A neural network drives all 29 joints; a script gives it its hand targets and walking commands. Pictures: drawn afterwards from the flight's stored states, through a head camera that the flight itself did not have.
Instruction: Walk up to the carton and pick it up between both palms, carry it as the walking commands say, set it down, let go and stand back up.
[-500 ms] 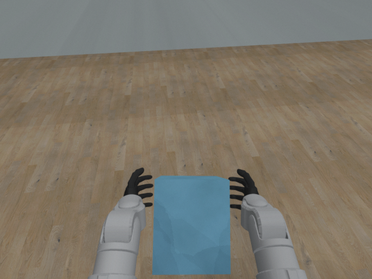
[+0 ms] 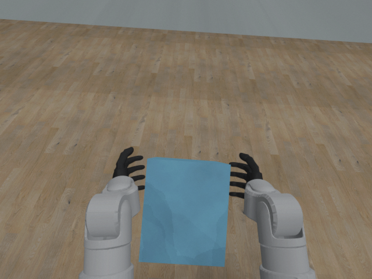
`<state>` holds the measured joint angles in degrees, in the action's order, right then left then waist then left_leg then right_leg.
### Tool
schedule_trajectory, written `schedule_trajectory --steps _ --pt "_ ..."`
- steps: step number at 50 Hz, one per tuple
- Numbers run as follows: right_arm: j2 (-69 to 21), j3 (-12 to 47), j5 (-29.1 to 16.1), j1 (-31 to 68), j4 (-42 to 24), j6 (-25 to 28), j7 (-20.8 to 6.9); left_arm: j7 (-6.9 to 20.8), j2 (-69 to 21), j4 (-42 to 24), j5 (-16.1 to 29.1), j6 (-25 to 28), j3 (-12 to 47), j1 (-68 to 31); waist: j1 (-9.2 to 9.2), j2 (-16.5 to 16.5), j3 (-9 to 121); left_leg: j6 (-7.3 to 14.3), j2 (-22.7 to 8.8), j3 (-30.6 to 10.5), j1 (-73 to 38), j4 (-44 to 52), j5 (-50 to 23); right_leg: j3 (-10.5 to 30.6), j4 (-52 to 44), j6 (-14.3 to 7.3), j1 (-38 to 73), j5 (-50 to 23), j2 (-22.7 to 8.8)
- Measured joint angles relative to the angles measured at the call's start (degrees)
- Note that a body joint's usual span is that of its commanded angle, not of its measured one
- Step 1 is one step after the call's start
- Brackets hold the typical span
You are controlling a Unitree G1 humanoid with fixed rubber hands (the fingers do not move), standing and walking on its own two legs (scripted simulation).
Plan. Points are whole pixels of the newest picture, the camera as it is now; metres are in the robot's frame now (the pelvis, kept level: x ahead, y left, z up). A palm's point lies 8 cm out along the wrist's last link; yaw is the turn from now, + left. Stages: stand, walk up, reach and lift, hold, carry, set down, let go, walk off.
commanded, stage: carry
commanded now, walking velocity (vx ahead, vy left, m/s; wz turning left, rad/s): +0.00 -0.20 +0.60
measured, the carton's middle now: (184, 202) +0.32 +0.01 -0.03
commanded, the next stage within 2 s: none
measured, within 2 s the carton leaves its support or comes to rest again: neither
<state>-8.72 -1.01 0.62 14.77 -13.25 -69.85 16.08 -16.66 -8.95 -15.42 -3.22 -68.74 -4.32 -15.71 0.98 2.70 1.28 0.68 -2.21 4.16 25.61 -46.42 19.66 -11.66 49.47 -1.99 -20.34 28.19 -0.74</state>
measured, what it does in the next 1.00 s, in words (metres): steps to the right, turning left: left foot, then right foot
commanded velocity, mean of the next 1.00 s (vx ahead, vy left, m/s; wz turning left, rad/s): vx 0.00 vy -0.06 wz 0.18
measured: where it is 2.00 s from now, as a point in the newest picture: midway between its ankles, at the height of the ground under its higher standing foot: outside the picture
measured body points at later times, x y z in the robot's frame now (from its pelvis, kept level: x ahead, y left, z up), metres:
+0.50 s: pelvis -0.01 -0.08 +0.01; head +0.05 -0.05 +0.45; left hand +0.26 +0.15 +0.09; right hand +0.33 -0.10 +0.08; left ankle -0.03 +0.02 -0.70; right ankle +0.01 -0.19 -0.69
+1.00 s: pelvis +0.01 -0.10 +0.02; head -0.01 -0.11 +0.47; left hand +0.26 +0.12 +0.14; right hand +0.33 -0.13 +0.12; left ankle -0.03 +0.02 -0.70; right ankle +0.02 -0.19 -0.70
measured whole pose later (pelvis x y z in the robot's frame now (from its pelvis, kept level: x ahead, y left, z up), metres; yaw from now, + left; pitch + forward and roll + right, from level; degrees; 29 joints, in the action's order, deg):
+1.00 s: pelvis +0.01 -0.10 +0.02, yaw +18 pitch -1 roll -1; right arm -9.6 -2.5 4.1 18.1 -10.8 -72.9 17.3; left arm -16.5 -10.8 -9.7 -5.2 -69.9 -6.9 -21.5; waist 0.4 -0.4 2.7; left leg -0.8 -2.7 2.1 15.8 -35.5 18.7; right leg -6.4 33.4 -2.2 -12.8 19.7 0.3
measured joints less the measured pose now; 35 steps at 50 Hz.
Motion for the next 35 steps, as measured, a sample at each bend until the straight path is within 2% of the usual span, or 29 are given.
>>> schedule_trajectory --steps 1,3,5,7,8,9,10,12,14,17,18,19,20,22,24,27,28,31,33,35 --pt "-0.2 0.2 0.1 0.9 0.5 -0.1 0.2 0.0 0.0 -0.3 0.4 0.1 -0.9 -0.1 -0.2 -0.4 -0.5 -0.2 -0.2 -0.4 0.4 -0.5 0.8 2.5 4.4 1.8 -1.9 2.8 1.0" --pt "-0.6 0.1 0.5 2.3 0.7 -0.1 0.6 -0.5 -0.2 -0.9 1.1 0.2 -1.9 -0.8 -0.52 -1.2 -2.0 -0.7 -0.2 -1.8 1.0 0.0 0.9 6.9 11.0 3.2 -5.0 5.3 2.3" --pt "-0.8 -0.3 1.4 3.0 0.4 0.3 1.1 -0.8 -0.5 -1.3 2.0 0.2 -2.1 -1.8 -1.2 -2.1 -3.3 -2.2 0.0 -3.4 1.5 1.6 -1.0 9.7 7.8 3.4 -5.4 4.3 1.5" --pt "-0.9 -1.1 1.9 3.4 -1.1 0.6 1.5 -1.0 -0.8 -2.2 2.8 0.4 -2.0 -2.9 -2.04 -3.5 -4.4 -2.3 0.1 -5.2 2.4 2.5 -2.1 11.3 -1.3 3.8 -3.7 0.3 0.2" --pt "-1.0 -1.4 1.9 3.7 -2.2 0.7 1.6 -0.9 -1.0 -2.6 3.0 0.8 -2.1 -3.6 -2.48 -4.2 -5.0 -2.6 0.0 -6.2 3.1 2.4 -2.4 11.4 -7.0 3.6 -2.2 -3.4 -0.5" --pt "-1.1 -1.7 2.0 4.0 -3.1 0.9 1.7 -0.8 -1.2 -2.7 2.9 1.5 -2.2 -4.1 -2.84 -5.6 -6.0 -3.0 -0.6 -7.5 3.4 2.0 -2.5 10.0 -9.0 3.3 -1.5 -8.1 -0.2" --pt "-1.1 -2.0 2.1 4.0 -3.8 1.3 1.7 -0.7 -1.4 -2.7 2.7 2.1 -2.0 -4.6 -2.76 -7.0 -6.9 -3.2 -1.0 -8.7 3.7 1.2 -1.1 8.4 -9.3 3.0 -1.0 -9.1 0.3" --pt "-0.8 -1.9 2.2 3.1 -5.0 1.4 1.8 -0.3 -1.7 -2.3 2.2 2.6 -1.5 -5.3 -2.29 -6.2 -7.3 -3.3 -0.4 -6.4 5.0 -4.2 7.1 6.3 -8.4 2.5 -1.1 -7.6 -0.8" --pt "-0.5 -1.8 1.6 2.0 -6.2 1.3 1.8 0.0 -1.8 -2.1 1.8 2.6 -1.2 -5.6 -1.39 -4.7 -7.5 -3.1 0.3 -2.9 4.6 -7.4 9.5 4.3 -7.8 2.2 -0.8 -6.3 -2.4" --pt "-0.4 -2.1 0.4 1.8 -7.4 0.4 1.5 -0.1 -1.8 -2.6 0.9 2.1 -0.8 -5.6 0.09 -3.3 -6.9 -1.8 0.7 0.8 -0.8 0.1 6.1 1.6 -5.8 1.8 -1.2 -4.5 -3.5" --pt "-0.5 -2.0 0.3 2.1 -7.2 0.3 1.4 -0.2 -1.8 -2.7 0.5 2.1 -1.1 -5.8 0.44 -2.2 -7.1 0.3 1.3 1.2 -1.7 1.9 2.1 1.2 -4.5 1.8 -1.5 -3.6 -4.2" --pt "-0.7 -1.8 0.3 2.6 -6.6 0.5 1.4 0.1 -1.7 -2.9 0.3 2.4 -1.7 -5.7 0.29 -0.7 -7.4 1.5 2.0 1.5 -2.0 2.1 1.5 1.8 -3.2 2.0 -1.8 -2.9 -4.8" --pt "-0.8 -1.5 0.3 3.1 -6.0 0.5 1.4 0.2 -1.6 -3.1 0.4 2.6 -2.1 -5.3 0.18 -0.3 -7.3 2.0 2.0 1.3 -1.8 1.8 2.0 3.1 -1.6 2.7 -2.5 -1.5 -4.1" --pt "-1.0 -1.4 0.7 3.8 -4.9 0.5 1.1 -0.2 -1.3 -3.4 0.7 2.5 -2.3 -4.5 -0.43 -0.8 -7.3 1.6 1.4 0.6 -1.5 1.9 2.6 6.5 2.1 2.9 -3.9 3.1 -1.6" --pt "-1.2 -1.2 1.4 4.2 -3.9 0.4 1.0 -0.4 -1.2 -3.3 1.1 2.2 -2.6 -4.2 -1.5 -1.5 -7.2 0.9 1.1 0.1 -1.7 3.2 2.0 8.4 1.1 2.7 -4.0 2.5 -0.4" --pt "-1.1 -1.4 2.3 4.2 -3.7 0.2 1.5 -0.2 -1.4 -2.8 2.1 1.7 -2.9 -4.7 -3.07 -3.1 -6.8 -0.2 0.5 -1.0 -1.6 3.5 1.5 8.0 -9.2 1.8 -0.8 -9.7 -0.3" --pt "-1.1 -1.5 2.5 4.0 -3.8 0.5 1.6 -0.1 -1.5 -2.6 2.3 1.9 -2.6 -4.8 -3.16 -4.2 -7.0 -0.6 0.0 -1.9 -1.7 3.2 2.2 7.2 -9.6 1.2 -0.2 -9.3 0.3" --pt "-0.7 -1.6 2.2 2.8 -5.0 0.5 2.1 0.2 -1.6 -2.0 2.3 2.2 -1.9 -5.0 -2.71 -4.5 -6.4 -1.4 0.5 -2.9 -2.2 2.8 7.8 5.7 -10.2 0.4 0.7 -6.7 0.2" --pt "-0.7 -1.4 1.9 2.6 -5.2 0.3 2.2 0.2 -1.6 -1.7 1.6 2.1 -1.7 -5.1 -1.97 -3.8 -5.9 -1.0 1.0 -3.0 -3.4 5.2 4.6 5.3 -10.8 0.3 1.4 -6.5 -0.2" --pt "-0.7 -1.1 1.8 2.6 -4.7 0.1 1.8 0.0 -1.6 -1.5 0.9 1.9 -1.9 -5.2 -1.35 -2.4 -5.4 -0.7 1.3 -2.4 -5.3 8.5 -2.2 5.5 -10.7 0.3 2.1 -6.2 -0.8"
